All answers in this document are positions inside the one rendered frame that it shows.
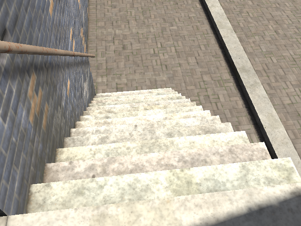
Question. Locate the stairs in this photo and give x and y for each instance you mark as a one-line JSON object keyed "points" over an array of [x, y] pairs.
{"points": [[149, 144]]}

